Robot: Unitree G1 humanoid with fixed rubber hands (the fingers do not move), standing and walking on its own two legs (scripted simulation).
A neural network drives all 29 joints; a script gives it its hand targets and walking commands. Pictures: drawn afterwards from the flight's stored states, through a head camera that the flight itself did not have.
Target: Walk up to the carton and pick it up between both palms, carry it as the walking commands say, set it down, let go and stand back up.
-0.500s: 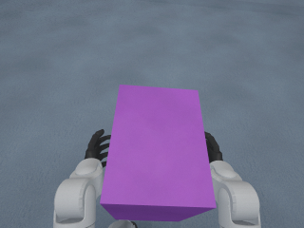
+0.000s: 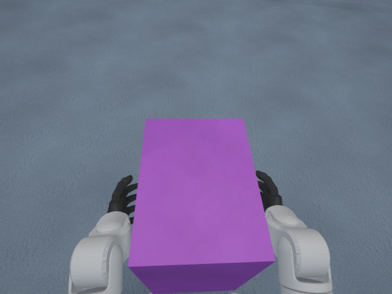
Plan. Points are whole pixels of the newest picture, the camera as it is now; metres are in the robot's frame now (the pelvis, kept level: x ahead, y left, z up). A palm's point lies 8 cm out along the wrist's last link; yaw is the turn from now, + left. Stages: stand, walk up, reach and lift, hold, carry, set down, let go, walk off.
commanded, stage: carry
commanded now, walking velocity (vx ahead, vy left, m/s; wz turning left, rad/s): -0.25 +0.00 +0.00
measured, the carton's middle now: (194, 213) +0.28 +0.02 +0.01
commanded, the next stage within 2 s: none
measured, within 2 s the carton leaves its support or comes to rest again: neither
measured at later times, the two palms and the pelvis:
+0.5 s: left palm out of the picture +0.03 +0.14 +0.06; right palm out of the picture +0.03 -0.13 +0.07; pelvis -0.22 +0.00 +0.00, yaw -1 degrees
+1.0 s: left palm out of the picture -0.13 +0.14 +0.08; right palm out of the picture -0.13 -0.13 +0.09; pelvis -0.37 +0.00 +0.00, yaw +1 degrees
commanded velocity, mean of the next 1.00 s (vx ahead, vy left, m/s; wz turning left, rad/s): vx -0.07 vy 0.00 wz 0.00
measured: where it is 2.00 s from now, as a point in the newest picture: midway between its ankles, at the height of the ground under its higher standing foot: outside the picture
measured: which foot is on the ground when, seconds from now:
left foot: down 0.00-0.08, up 0.10-0.28, down 0.30-0.64, up 0.66-0.80, down 0.82-1.00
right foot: up 0.00-0.04, down 0.06-0.34, up 0.36-0.54, down 0.56-1.00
